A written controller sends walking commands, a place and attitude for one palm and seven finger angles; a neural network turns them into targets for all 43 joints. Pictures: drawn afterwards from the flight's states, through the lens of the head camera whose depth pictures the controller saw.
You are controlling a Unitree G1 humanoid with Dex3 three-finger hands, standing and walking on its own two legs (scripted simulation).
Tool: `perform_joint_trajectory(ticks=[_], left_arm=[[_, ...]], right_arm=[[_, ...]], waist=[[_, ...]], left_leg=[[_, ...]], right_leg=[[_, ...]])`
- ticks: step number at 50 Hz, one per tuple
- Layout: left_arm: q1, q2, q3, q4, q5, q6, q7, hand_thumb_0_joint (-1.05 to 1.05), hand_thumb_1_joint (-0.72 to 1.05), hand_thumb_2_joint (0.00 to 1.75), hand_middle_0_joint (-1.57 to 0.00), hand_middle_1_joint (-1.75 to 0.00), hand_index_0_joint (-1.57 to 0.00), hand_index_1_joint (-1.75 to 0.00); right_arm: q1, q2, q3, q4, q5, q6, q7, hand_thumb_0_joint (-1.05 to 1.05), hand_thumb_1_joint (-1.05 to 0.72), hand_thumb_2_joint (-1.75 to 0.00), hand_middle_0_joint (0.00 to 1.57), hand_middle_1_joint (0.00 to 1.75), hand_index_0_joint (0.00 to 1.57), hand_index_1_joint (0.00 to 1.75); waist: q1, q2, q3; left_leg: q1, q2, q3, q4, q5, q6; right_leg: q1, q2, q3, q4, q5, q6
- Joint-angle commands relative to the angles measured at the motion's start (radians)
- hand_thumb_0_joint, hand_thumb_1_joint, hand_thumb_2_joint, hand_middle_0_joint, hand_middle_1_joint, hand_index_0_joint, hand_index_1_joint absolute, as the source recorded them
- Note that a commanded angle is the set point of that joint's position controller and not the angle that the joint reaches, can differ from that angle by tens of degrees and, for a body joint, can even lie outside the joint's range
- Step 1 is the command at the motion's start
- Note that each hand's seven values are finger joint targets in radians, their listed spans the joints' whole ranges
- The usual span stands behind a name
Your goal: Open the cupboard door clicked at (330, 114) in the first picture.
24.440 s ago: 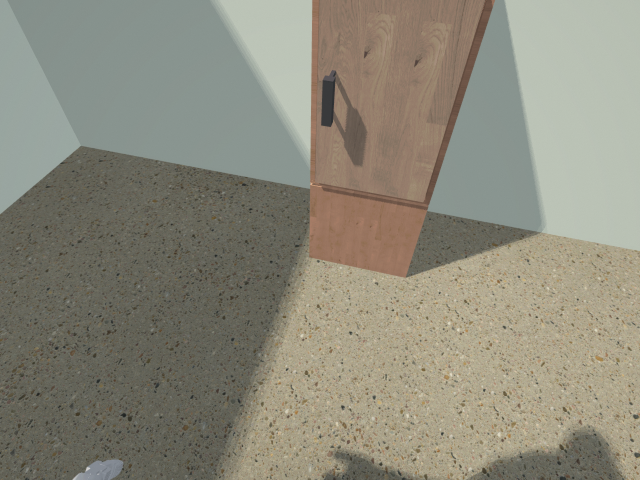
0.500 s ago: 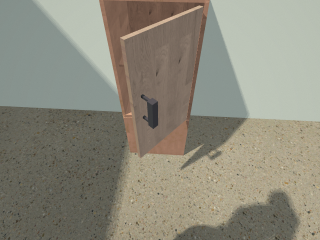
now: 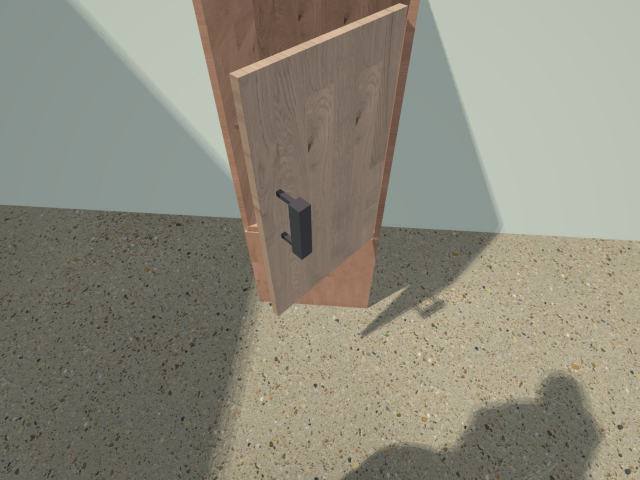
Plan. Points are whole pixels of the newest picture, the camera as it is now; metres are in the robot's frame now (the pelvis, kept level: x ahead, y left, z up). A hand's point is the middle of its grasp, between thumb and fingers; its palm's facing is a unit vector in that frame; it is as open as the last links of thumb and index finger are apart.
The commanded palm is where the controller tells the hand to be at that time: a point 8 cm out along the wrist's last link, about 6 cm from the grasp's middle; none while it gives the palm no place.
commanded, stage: look to check the result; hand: left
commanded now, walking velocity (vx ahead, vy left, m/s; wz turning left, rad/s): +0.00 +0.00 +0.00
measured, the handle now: (292, 223) +0.53 +0.09 -0.03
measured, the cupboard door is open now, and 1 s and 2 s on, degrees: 50 50 50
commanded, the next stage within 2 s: walk to a spot facing it in 0.08 s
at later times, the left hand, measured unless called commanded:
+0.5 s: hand out of the picture +0.02 +0.19 -0.18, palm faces -0.04 -0.97 -0.22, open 7.4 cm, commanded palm none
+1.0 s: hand out of the picture +0.10 +0.15 -0.16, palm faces -0.31 -0.91 -0.28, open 7.4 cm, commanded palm none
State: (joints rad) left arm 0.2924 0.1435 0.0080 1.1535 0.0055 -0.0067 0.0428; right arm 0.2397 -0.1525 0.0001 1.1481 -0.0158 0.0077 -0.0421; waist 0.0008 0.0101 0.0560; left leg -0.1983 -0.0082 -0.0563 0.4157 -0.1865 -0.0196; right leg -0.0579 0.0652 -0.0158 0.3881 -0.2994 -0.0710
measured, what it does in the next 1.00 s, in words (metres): lifts its left foot, turning right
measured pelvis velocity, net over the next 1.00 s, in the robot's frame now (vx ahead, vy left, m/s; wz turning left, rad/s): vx -0.02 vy -0.03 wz -0.40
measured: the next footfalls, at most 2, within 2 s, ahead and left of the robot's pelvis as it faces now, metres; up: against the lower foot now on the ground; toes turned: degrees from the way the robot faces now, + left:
left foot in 1.14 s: +0.09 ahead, +0.10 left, +0.00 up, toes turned -29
right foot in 1.40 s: -0.03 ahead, -0.17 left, +0.00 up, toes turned -40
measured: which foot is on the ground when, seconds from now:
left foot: down 0.00-0.68, up 0.70-1.00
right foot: down 0.00-1.00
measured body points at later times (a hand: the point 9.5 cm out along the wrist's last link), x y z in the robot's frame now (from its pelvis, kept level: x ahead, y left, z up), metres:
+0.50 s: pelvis +0.00 +0.00 -0.01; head +0.02 +0.00 +0.44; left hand +0.02 +0.24 -0.17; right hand -0.01 -0.24 -0.17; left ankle +0.03 +0.13 -0.74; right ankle -0.05 -0.07 -0.74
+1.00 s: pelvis -0.02 -0.03 +0.00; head +0.03 -0.06 +0.45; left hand +0.11 +0.19 -0.14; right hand +0.01 -0.31 -0.14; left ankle +0.03 +0.12 -0.68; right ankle -0.05 -0.10 -0.74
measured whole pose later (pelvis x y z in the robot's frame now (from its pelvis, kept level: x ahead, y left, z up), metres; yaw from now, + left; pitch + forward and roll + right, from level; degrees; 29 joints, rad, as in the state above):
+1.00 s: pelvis -0.02 -0.03 +0.00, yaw -23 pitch +1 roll +2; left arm 0.24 0.20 0.08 0.94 0.03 0.04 0.02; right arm 0.07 -0.21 -0.06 0.91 -0.01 0.05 -0.03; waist 0.03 -0.02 0.10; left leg -0.42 0.02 -0.01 0.91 -0.44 -0.06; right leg -0.24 0.10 0.16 0.49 -0.26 -0.08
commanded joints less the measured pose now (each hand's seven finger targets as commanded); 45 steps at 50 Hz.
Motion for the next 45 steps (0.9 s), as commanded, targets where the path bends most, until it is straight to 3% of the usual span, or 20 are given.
perform_joint_trajectory(ticks=[1, 10, 14, 18, 21, 24, 25, 26, 27, 28, 30, 32, 33, 34, 35, 36, 37, 39, 41, 45], left_arm=[[0.064, 0.119, 0.019, -0.026, -0.005, -0.013, 0.004, 0.0, 0.9, 0.9, -0.2, -0.3, -0.2, -0.3], [0.053, 0.125, 0.024, -0.029, -0.004, -0.012, 0.004, 0.0, 0.9, 0.9, -0.2, -0.3, -0.2, -0.3], [0.054, 0.132, 0.043, -0.047, 0.0, 0.007, 0.004, 0.0, 0.9, 0.9, -0.2, -0.3, -0.2, -0.3], [0.024, 0.157, 0.072, -0.089, 0.007, 0.027, -0.005, 0.0, 0.9, 0.9, -0.2, -0.3, -0.2, -0.3], [-0.003, 0.169, 0.086, -0.123, 0.008, 0.035, -0.015, 0.0, 0.9, 0.9, -0.2, -0.3, -0.2, -0.3], [-0.02, 0.157, 0.09, -0.152, 0.009, 0.039, -0.024, 0.0, 0.9, 0.9, -0.2, -0.3, -0.2, -0.3], [-0.028, 0.145, 0.09, -0.164, 0.01, 0.042, -0.028, 0.0, 0.9, 0.9, -0.2, -0.3, -0.2, -0.3], [-0.034, 0.133, 0.091, -0.176, 0.009, 0.044, -0.034, 0.0, 0.9, 0.9, -0.2, -0.3, -0.2, -0.3], [-0.053, 0.132, 0.093, -0.191, 0.009, 0.047, -0.039, 0.0, 0.9, 0.9, -0.2, -0.3, -0.2, -0.3], [-0.068, 0.13, 0.093, -0.205, 0.009, 0.052, -0.043, 0.0, 0.9, 0.9, -0.2, -0.3, -0.2, -0.3], [-0.052, 0.116, 0.094, -0.216, 0.011, 0.051, -0.055, 0.0, 0.9, 0.9, -0.2, -0.3, -0.2, -0.3], [0.026, 0.126, 0.098, -0.196, 0.011, 0.047, -0.059, 0.0, 0.9, 0.9, -0.2, -0.3, -0.2, -0.3], [0.071, 0.167, 0.107, -0.188, 0.016, 0.041, -0.055, 0.0, 0.9, 0.9, -0.2, -0.3, -0.2, -0.3], [0.071, 0.294, 0.128, -0.195, 0.03, 0.03, -0.039, 0.0, 0.9, 0.9, -0.2, -0.3, -0.2, -0.3], [0.077, 0.325, 0.128, -0.204, 0.016, 0.033, -0.033, 0.0, 0.9, 0.9, -0.2, -0.3, -0.2, -0.3], [0.022, 0.295, 0.126, -0.219, 0.019, 0.033, -0.027, 0.0, 0.9, 0.9, -0.2, -0.3, -0.2, -0.3], [-0.028, 0.268, 0.119, -0.232, 0.018, 0.031, -0.022, 0.0, 0.9, 0.9, -0.2, -0.3, -0.2, -0.3], [-0.034, 0.245, 0.114, -0.241, 0.018, 0.021, -0.012, 0.0, 0.9, 0.9, -0.2, -0.3, -0.2, -0.3], [-0.01, 0.251, 0.115, -0.239, 0.016, 0.019, -0.011, 0.0, 0.9, 0.9, -0.2, -0.3, -0.2, -0.3], [0.002, 0.259, 0.117, -0.251, 0.019, 0.026, -0.014, 0.0, 0.9, 0.9, -0.2, -0.3, -0.2, -0.3]], right_arm=[[0.059, -0.099, -0.016, -0.027, -0.001, -0.01, -0.01, 0.0, -0.9, -0.9, 0.2, 0.3, 0.2, 0.3], [0.053, -0.104, -0.016, -0.032, -0.001, -0.011, -0.011, 0.0, -0.9, -0.9, 0.2, 0.3, 0.2, 0.3], [0.067, -0.101, -0.031, -0.039, -0.002, 0.005, -0.02, 0.0, -0.9, -0.9, 0.2, 0.3, 0.2, 0.3], [0.056, -0.122, -0.055, -0.078, -0.003, 0.018, -0.025, 0.0, -0.9, -0.9, 0.2, 0.3, 0.2, 0.3], [0.051, -0.13, -0.067, -0.106, -0.005, 0.017, -0.026, 0.0, -0.9, -0.9, 0.2, 0.3, 0.2, 0.3], [0.061, -0.166, -0.077, -0.128, -0.009, 0.011, -0.029, 0.0, -0.9, -0.9, 0.2, 0.3, 0.2, 0.3], [0.07, -0.19, -0.083, -0.136, -0.012, 0.01, -0.03, 0.0, -0.9, -0.9, 0.2, 0.3, 0.2, 0.3], [0.075, -0.21, -0.089, -0.144, -0.016, 0.005, -0.031, 0.0, -0.9, -0.9, 0.2, 0.3, 0.2, 0.3], [0.077, -0.216, -0.09, -0.153, -0.019, -0.001, -0.028, 0.0, -0.9, -0.9, 0.2, 0.3, 0.2, 0.3], [0.069, -0.219, -0.089, -0.167, -0.02, -0.003, -0.028, 0.0, -0.9, -0.9, 0.2, 0.3, 0.2, 0.3], [0.016, -0.233, -0.09, -0.191, -0.027, -0.006, -0.023, 0.0, -0.9, -0.9, 0.2, 0.3, 0.2, 0.3], [-0.026, -0.242, -0.092, -0.21, -0.022, 0.001, -0.019, 0.0, -0.9, -0.9, 0.2, 0.3, 0.2, 0.3], [-0.048, -0.223, -0.092, -0.226, -0.013, 0.008, -0.015, 0.0, -0.9, -0.9, 0.2, 0.3, 0.2, 0.3], [-0.052, -0.146, -0.085, -0.26, -0.001, 0.014, -0.006, 0.0, -0.9, -0.9, 0.2, 0.3, 0.2, 0.3], [-0.109, -0.172, -0.087, -0.278, -0.003, 0.021, 0.001, 0.0, -0.9, -0.9, 0.2, 0.3, 0.2, 0.3], [-0.126, -0.164, -0.092, -0.273, -0.002, 0.024, 0.001, 0.0, -0.9, -0.9, 0.2, 0.3, 0.2, 0.3], [-0.121, -0.161, -0.091, -0.269, -0.003, 0.024, 0.002, 0.0, -0.9, -0.9, 0.2, 0.3, 0.2, 0.3], [-0.108, -0.141, -0.082, -0.266, -0.002, 0.018, 0.002, 0.0, -0.9, -0.9, 0.2, 0.3, 0.2, 0.3], [-0.119, -0.128, -0.077, -0.272, 0.003, 0.021, 0.002, 0.0, -0.9, -0.9, 0.2, 0.3, 0.2, 0.3], [-0.155, -0.135, -0.08, -0.297, 0.007, 0.027, 0.003, 0.0, -0.9, -0.9, 0.2, 0.3, 0.2, 0.3]], waist=[[-0.007, -0.01, 0.007], [-0.005, -0.019, 0.027], [-0.006, -0.032, 0.016], [-0.011, -0.037, 0.012], [-0.015, -0.019, 0.015], [-0.016, 0.085, -0.003], [-0.017, 0.126, 0.001], [-0.014, 0.198, -0.011], [-0.015, 0.22, -0.024], [-0.012, 0.191, -0.032], [0.017, 0.143, -0.059], [0.054, 0.096, -0.079], [0.076, -0.029, -0.052], [0.068, -0.351, -0.03], [0.101, -0.266, -0.008], [0.061, -0.185, 0.015], [0.035, -0.179, 0.022], [0.024, -0.103, -0.053], [0.031, -0.106, -0.09], [0.039, -0.139, -0.054]], left_leg=[[0.056, 0.084, -0.043, -0.023, 0.196, 0.054], [0.048, 0.085, -0.042, -0.026, 0.198, 0.053], [0.038, 0.097, 0.011, 0.039, 0.159, 0.041], [-0.003, 0.107, 0.051, 0.093, 0.068, 0.031], [-0.003, 0.127, 0.045, 0.094, 0.046, 0.035], [0.04, 0.218, -0.048, 0.018, 0.06, 0.085], [0.044, 0.275, -0.109, -0.03, 0.045, 0.12], [0.043, 0.35, -0.181, -0.094, 0.064, 0.168], [0.04, 0.407, -0.206, -0.135, 0.118, 0.213], [0.025, 0.433, -0.196, -0.141, 0.113, 0.231], [-0.025, 0.4, -0.094, -0.091, 0.191, 0.199], [-0.08, 0.318, 0.036, 0.045, 0.166, 0.127], [-0.178, 0.232, 0.102, 0.178, 0.013, 0.064], [-0.363, 0.064, 0.219, 0.437, -0.304, -0.026], [-0.368, 0.053, 0.105, 0.62, -0.425, -0.02], [-0.392, 0.062, 0.043, 0.704, -0.363, -0.014], [-0.412, 0.075, 0.024, 0.731, -0.314, -0.019], [-0.385, 0.08, 0.028, 0.693, -0.277, -0.03], [-0.36, 0.061, 0.045, 0.621, -0.266, -0.037], [-0.327, 0.036, 0.043, 0.562, -0.236, -0.038]], right_leg=[[-0.089, -0.157, 0.103, -0.09, 0.282, 0.024], [-0.087, -0.157, 0.101, -0.095, 0.295, 0.028], [-0.104, -0.161, 0.143, -0.056, 0.38, 0.028], [-0.138, -0.165, 0.21, -0.013, 0.354, -0.005], [-0.186, -0.152, 0.236, 0.024, 0.327, -0.018], [-0.264, -0.074, 0.192, 0.135, 0.227, 0.007], [-0.304, -0.039, 0.155, 0.214, 0.14, 0.018], [-0.329, -0.013, 0.104, 0.342, -0.035, 0.029], [-0.348, -0.023, 0.057, 0.473, -0.218, 0.041], [-0.346, -0.056, 0.065, 0.541, -0.278, 0.041], [-0.271, -0.079, 0.046, 0.469, -0.241, 0.042], [-0.131, -0.063, -0.006, 0.25, -0.07, 0.049], [-0.062, -0.097, 0.069, 0.06, 0.09, 0.038], [-0.023, -0.361, 0.473, -0.119, 0.219, -0.046], [-0.105, -0.43, 0.536, -0.126, 0.274, -0.142], [-0.132, -0.366, 0.52, -0.094, 0.281, -0.164], [-0.117, -0.328, 0.474, -0.056, 0.36, -0.158], [-0.037, -0.302, 0.415, 0.006, 0.554, -0.154], [0.017, -0.273, 0.387, 0.029, 0.663, -0.142], [-0.03, -0.249, 0.418, -0.003, 0.579, -0.13]])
